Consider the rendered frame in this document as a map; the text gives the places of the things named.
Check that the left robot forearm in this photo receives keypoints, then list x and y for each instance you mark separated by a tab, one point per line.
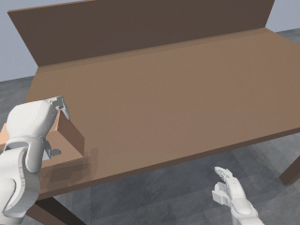
20	164

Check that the sponge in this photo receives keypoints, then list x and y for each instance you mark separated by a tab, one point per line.
63	135

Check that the table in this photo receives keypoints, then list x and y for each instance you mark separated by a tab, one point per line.
155	83

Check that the right robot forearm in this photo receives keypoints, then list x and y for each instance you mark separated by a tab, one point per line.
243	212

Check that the left robot hand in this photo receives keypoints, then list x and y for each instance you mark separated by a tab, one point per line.
35	119

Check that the right robot hand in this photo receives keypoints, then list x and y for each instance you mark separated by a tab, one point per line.
223	194

